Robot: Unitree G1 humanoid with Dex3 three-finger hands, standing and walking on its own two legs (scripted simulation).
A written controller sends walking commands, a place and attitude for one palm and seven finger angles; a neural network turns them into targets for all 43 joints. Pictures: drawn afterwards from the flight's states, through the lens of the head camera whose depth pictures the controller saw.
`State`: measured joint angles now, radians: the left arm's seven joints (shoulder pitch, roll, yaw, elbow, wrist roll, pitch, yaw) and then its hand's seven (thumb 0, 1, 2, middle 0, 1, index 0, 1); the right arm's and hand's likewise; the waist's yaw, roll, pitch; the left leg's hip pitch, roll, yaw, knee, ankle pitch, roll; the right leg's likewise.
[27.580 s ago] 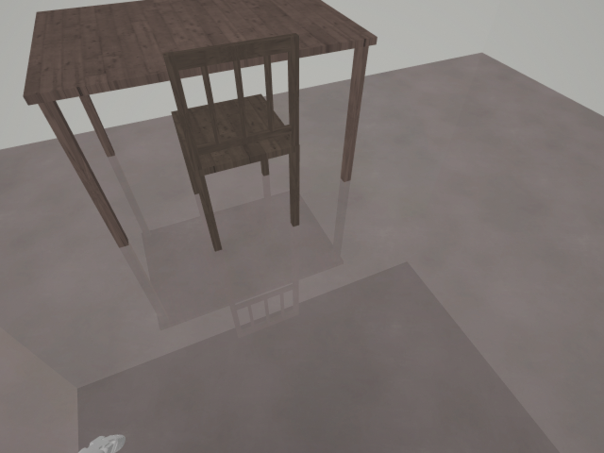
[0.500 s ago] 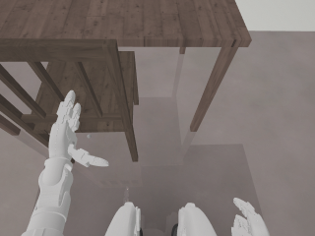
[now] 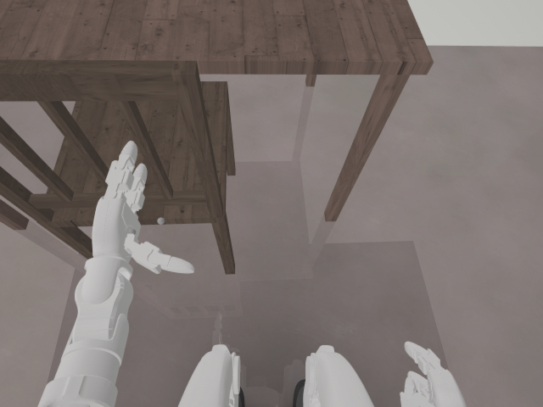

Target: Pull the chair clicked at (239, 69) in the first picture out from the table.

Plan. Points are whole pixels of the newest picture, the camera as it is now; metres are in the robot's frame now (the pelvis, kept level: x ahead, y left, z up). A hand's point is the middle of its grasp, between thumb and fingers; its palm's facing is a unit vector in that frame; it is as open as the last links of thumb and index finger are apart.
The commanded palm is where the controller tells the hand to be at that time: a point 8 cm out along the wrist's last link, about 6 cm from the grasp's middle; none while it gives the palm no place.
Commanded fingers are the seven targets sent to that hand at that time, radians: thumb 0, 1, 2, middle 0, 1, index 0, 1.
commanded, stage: push the fingers through the gap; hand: left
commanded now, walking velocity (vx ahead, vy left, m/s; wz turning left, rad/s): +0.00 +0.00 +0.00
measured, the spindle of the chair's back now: (90, 156) +0.49 +0.31 +0.00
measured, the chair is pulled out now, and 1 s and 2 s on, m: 0.00 -0.02 -0.02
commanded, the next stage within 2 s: aim the fingers beside a spindle in 0.38 s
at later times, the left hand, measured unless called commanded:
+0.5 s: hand (158, 203) +0.39 +0.18 +0.02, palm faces +0.06 -1.00 -0.04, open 16.4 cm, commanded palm +0.39 +0.22 +0.02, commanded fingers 0.00 -0.50 0.30 -0.06 -0.08 -0.06 -0.08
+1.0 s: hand (161, 204) +0.40 +0.18 +0.01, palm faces +0.07 -1.00 -0.03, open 16.9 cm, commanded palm +0.36 +0.22 +0.02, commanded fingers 0.00 -0.50 0.30 -0.06 -0.08 -0.06 -0.08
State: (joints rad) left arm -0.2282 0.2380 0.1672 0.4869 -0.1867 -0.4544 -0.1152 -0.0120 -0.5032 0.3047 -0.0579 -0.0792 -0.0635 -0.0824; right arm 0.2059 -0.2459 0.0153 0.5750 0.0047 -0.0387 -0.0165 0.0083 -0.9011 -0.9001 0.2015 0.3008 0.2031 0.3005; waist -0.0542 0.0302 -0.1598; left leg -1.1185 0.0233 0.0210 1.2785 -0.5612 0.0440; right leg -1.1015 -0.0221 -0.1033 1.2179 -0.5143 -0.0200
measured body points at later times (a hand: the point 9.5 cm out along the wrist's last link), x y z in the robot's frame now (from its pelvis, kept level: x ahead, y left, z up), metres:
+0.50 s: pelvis -0.02 +0.00 -0.01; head +0.10 +0.02 +0.42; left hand +0.38 +0.23 +0.03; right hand +0.10 -0.26 -0.12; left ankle +0.02 +0.09 -0.62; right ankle +0.03 -0.12 -0.62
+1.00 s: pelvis -0.01 +0.00 +0.00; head +0.11 +0.02 +0.43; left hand +0.39 +0.23 +0.02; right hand +0.08 -0.26 -0.12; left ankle +0.02 +0.09 -0.62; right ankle +0.03 -0.12 -0.62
